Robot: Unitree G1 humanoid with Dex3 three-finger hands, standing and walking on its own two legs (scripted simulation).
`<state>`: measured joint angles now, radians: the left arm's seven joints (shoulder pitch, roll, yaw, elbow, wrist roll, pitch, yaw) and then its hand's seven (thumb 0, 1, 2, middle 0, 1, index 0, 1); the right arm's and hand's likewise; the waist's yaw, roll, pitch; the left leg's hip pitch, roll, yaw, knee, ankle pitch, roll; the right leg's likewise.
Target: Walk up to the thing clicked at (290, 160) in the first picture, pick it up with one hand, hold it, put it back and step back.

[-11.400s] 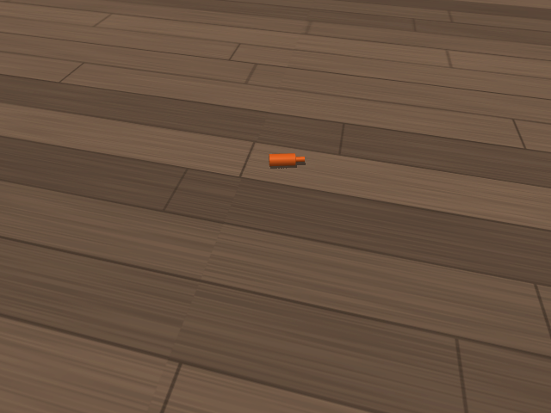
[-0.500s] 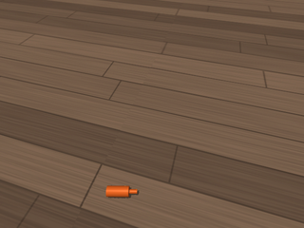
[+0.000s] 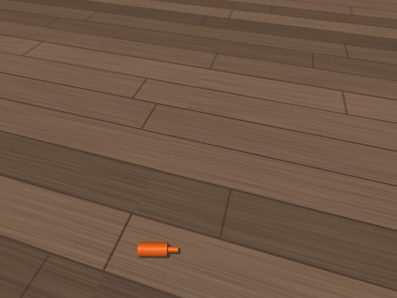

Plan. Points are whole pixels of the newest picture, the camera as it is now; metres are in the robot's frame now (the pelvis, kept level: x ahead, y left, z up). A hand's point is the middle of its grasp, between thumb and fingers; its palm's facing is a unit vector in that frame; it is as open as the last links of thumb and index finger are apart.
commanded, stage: stand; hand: left
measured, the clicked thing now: (158, 249) +0.44 +0.19 -0.75
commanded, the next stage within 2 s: walk up in 0.34 s
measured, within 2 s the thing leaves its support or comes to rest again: neither
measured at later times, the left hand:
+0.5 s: hand out of the picture +0.08 +0.27 -0.16, palm faces +0.02 -0.93 -0.37, open 7.4 cm
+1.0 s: hand out of the picture -0.01 +0.31 -0.18, palm faces -0.10 -0.92 -0.38, open 7.4 cm
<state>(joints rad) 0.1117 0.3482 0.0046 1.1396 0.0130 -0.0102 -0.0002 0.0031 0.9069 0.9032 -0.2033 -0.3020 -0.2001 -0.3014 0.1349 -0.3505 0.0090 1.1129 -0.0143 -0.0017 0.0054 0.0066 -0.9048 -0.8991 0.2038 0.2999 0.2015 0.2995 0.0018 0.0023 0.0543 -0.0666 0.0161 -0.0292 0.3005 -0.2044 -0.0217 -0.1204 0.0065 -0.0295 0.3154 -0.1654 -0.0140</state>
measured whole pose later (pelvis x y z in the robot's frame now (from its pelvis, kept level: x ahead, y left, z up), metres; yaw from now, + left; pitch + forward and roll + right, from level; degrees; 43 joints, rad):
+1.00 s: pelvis -0.12 +0.05 -0.02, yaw -4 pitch -1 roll -1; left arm 0.13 0.40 0.08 0.86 0.02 0.09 0.01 0.00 0.91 0.90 -0.20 -0.30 -0.20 -0.30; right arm 0.16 -0.35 -0.05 0.86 -0.03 0.03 -0.02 0.01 -0.90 -0.90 0.21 0.30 0.21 0.30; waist 0.00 -0.04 0.22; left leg -0.33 0.04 0.02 0.62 -0.26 0.00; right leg -0.35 0.07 0.13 0.98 -0.52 0.03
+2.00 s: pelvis -0.34 +0.00 -0.02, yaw +0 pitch -3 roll +1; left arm 0.23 0.35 0.06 0.93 0.03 -0.01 0.00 0.01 0.90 0.90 -0.21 -0.30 -0.20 -0.30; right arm 0.22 -0.39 -0.06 0.96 -0.03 0.02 0.01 0.01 -0.91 -0.90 0.20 0.30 0.20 0.30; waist 0.02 0.02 0.10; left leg -0.24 -0.02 -0.05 0.59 -0.36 -0.01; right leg -0.23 -0.04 0.00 0.64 -0.36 0.00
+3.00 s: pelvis -0.32 +0.01 +0.00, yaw +0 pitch -2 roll +0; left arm 0.07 0.35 0.02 1.13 0.01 -0.01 0.00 0.00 0.91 0.90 -0.20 -0.30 -0.20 -0.30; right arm 0.06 -0.33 -0.01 1.08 -0.01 -0.01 0.01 0.01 -0.90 -0.90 0.20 0.30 0.20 0.30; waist 0.01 -0.01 0.09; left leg -0.12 -0.02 -0.08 0.37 -0.20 -0.01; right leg -0.07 -0.03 0.00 0.34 -0.23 0.03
